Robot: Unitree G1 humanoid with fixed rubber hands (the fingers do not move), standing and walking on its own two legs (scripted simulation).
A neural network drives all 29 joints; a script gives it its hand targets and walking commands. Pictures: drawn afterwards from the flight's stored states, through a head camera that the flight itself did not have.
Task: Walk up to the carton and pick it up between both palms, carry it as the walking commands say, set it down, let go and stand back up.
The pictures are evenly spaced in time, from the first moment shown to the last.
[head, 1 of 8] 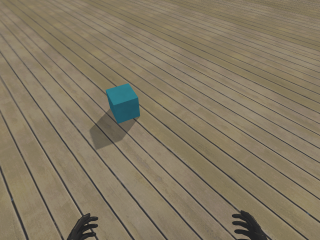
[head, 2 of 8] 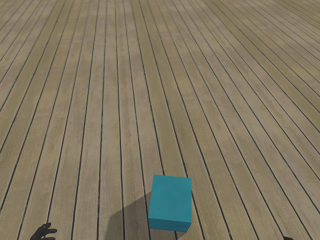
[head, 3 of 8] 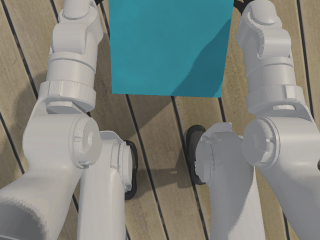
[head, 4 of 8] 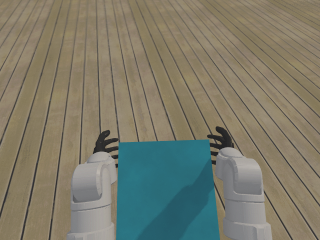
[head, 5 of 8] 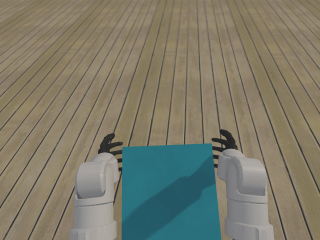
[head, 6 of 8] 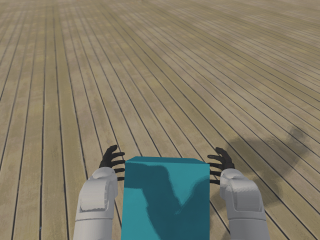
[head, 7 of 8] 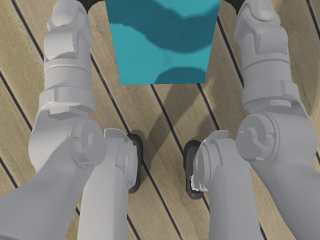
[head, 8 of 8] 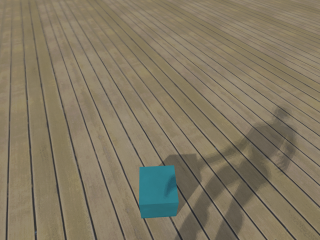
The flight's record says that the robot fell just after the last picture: no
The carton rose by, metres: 0.63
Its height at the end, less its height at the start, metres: +0.00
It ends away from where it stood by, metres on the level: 3.28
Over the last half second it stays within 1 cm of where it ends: yes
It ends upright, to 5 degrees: yes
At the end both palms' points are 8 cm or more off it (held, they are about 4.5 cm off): yes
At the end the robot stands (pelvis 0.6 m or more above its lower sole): yes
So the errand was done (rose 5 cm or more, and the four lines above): yes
